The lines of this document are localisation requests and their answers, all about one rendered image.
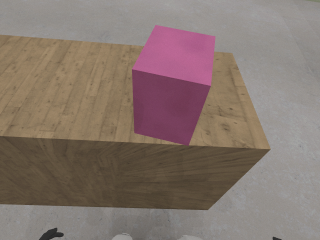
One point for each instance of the pedestal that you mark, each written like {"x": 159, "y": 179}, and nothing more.
{"x": 67, "y": 134}

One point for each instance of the robot left hand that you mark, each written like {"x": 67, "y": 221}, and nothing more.
{"x": 51, "y": 233}

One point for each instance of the carton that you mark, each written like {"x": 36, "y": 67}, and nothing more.
{"x": 171, "y": 80}

